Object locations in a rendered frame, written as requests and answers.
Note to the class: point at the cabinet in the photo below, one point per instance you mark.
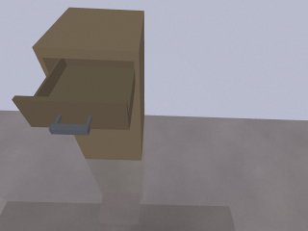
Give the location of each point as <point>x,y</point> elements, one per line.
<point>106,35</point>

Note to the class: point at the handle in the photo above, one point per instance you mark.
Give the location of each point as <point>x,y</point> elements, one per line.
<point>58,128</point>

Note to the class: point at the drawer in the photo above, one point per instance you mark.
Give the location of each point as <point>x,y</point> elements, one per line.
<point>79,88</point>

